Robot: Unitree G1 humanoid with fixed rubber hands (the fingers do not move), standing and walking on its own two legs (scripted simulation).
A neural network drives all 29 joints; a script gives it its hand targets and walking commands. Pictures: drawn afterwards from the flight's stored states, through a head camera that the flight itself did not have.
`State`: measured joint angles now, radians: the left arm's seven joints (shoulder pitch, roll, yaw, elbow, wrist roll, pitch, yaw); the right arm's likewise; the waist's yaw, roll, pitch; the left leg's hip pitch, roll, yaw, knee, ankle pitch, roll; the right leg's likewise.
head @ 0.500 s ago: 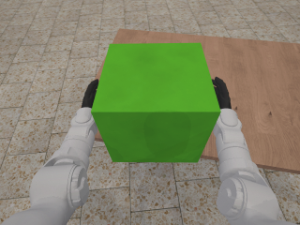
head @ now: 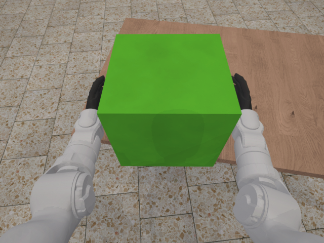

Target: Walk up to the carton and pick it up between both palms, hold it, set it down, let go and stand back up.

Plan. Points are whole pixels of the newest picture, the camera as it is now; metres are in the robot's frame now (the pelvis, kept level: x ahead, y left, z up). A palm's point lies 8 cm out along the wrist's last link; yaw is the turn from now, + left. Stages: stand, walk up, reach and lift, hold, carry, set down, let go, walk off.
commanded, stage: set down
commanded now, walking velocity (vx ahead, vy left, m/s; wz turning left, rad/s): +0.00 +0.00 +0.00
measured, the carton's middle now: (167, 104) +0.49 -0.02 +0.01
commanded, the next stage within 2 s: none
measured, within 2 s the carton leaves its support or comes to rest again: neither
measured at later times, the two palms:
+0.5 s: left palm (96, 109) +0.47 +0.17 +0.04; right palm (240, 109) +0.45 -0.20 +0.04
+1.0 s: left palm (94, 98) +0.49 +0.17 +0.05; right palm (245, 101) +0.46 -0.21 +0.05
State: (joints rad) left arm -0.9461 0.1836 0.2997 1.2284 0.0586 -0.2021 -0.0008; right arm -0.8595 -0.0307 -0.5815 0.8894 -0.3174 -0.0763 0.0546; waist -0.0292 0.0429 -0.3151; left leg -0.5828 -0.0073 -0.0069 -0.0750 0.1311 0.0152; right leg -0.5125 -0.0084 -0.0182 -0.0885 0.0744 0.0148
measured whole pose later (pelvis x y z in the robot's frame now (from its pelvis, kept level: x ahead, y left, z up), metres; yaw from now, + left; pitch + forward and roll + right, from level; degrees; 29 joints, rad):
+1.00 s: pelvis +0.00 +0.00 +0.00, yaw -2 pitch +32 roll -1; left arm -1.05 0.32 0.05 1.34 -0.27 -0.13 0.01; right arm -1.01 -0.23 -0.07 1.17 0.17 -0.06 -0.02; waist -0.04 0.05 -0.32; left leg -0.71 0.01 0.02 0.15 0.01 0.01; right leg -0.64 0.00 0.02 0.10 -0.02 0.02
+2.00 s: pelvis -0.02 +0.00 +0.00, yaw -4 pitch +23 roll -1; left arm -1.15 0.56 -0.12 1.16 -0.50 0.22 -0.01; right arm -1.17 -0.41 0.05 1.07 0.36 0.27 -0.01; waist -0.03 0.04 -0.24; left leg -0.62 0.01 -0.02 0.26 -0.05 0.00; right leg -0.57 0.01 0.05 0.22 -0.06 0.02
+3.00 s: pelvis +0.00 +0.00 +0.01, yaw -4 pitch +13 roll +0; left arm -0.58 0.42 -0.01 0.85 -0.37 0.05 -0.06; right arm -0.58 -0.37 0.07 0.77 0.39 0.06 -0.01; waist 0.00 0.02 -0.16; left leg -0.36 0.00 -0.02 0.23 -0.09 0.00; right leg -0.31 0.00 0.06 0.18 -0.09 0.02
